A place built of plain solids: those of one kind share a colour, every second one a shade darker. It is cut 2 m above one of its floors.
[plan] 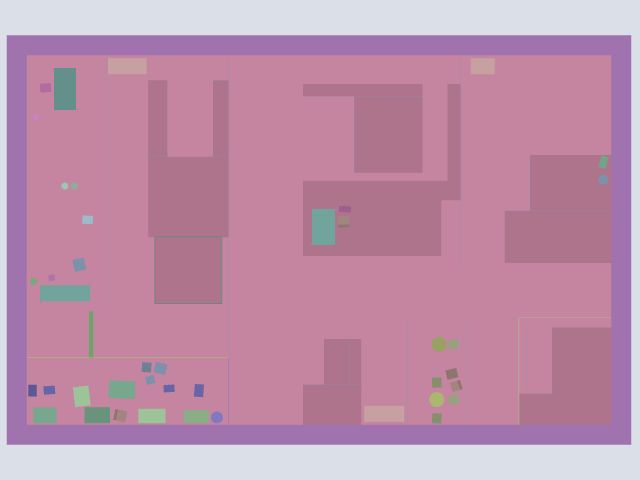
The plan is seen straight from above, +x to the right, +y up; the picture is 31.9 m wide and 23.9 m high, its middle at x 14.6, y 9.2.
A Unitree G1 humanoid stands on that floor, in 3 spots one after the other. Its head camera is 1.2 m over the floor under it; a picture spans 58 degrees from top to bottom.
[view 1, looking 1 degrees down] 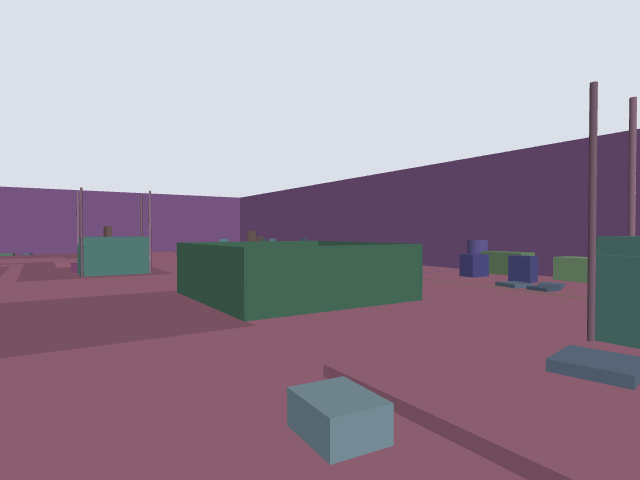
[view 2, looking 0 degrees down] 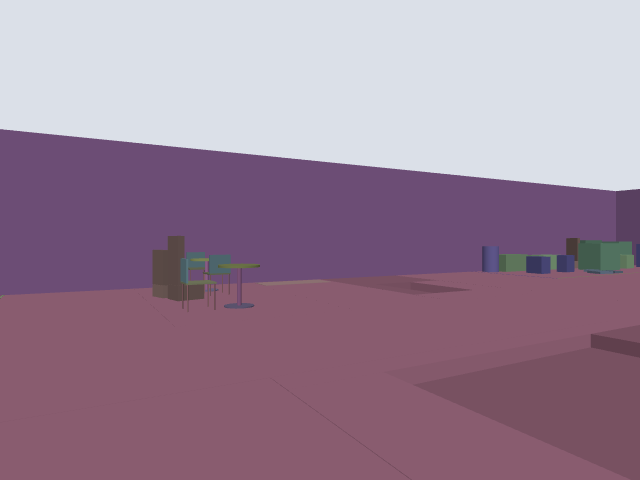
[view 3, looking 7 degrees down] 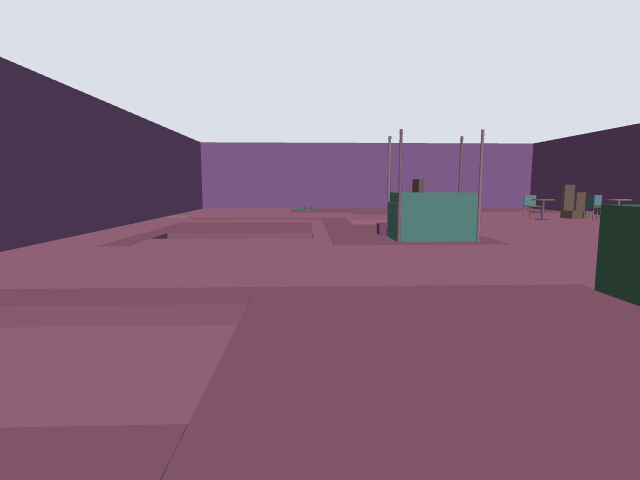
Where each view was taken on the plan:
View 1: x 0.95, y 11.68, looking -33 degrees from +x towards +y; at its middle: wall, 21.45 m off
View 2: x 23.05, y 11.56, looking -119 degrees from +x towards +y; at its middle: wall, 13.22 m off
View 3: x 4.90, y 12.75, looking -2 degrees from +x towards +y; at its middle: floor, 9.85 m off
